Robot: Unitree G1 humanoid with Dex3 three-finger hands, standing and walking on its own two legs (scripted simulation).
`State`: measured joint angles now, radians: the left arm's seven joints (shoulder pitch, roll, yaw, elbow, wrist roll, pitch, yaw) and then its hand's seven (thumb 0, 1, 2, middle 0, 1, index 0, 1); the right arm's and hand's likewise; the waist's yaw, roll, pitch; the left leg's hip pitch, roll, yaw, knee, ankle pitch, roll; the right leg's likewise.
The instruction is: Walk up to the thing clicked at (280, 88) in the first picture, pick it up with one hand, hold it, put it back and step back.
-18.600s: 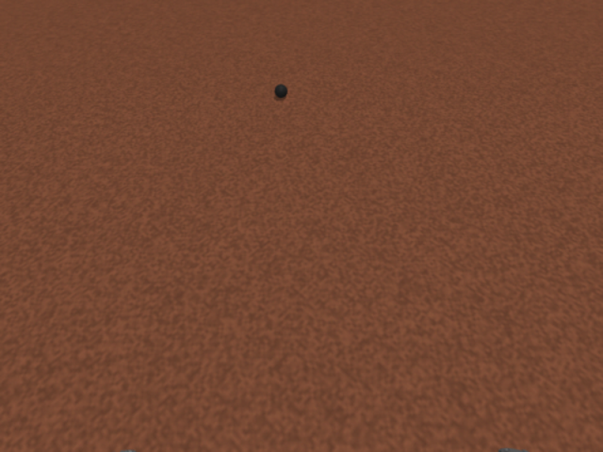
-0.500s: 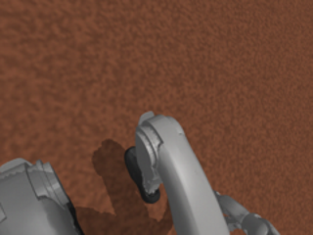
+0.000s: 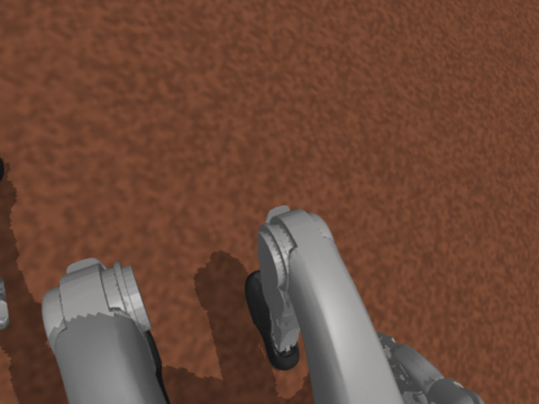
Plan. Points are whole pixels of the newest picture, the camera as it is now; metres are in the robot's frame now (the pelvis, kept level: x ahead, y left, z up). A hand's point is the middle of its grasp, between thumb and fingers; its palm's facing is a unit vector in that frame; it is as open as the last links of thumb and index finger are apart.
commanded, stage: settle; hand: left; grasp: from above
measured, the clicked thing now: out of the picture +0.47 +0.33 -0.21
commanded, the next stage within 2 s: lift in 0.50 s
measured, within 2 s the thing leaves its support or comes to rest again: neither
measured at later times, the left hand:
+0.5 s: hand out of the picture +0.44 +0.32 -0.12, palm faces -0.44 -0.08 -0.89, open 9.8 cm
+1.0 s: hand out of the picture +0.42 +0.33 -0.04, palm faces -0.45 -0.10 -0.89, open 9.8 cm
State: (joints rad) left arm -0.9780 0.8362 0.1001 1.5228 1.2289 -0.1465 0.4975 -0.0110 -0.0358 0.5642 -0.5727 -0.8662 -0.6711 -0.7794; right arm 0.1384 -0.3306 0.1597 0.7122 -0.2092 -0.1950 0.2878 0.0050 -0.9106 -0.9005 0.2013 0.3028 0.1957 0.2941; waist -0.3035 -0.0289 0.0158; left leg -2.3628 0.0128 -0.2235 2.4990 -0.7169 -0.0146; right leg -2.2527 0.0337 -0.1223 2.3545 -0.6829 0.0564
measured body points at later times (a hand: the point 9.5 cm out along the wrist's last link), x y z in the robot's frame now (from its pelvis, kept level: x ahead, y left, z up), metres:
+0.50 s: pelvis -0.01 -0.01 +0.02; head +0.22 +0.07 +0.40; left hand +0.46 +0.32 -0.07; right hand +0.06 -0.28 -0.08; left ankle +0.06 +0.13 -0.28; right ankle +0.11 -0.13 -0.28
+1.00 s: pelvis -0.01 +0.00 +0.08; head +0.20 +0.06 +0.47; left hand +0.44 +0.33 +0.01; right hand +0.08 -0.27 -0.04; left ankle +0.06 +0.13 -0.28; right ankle +0.11 -0.13 -0.28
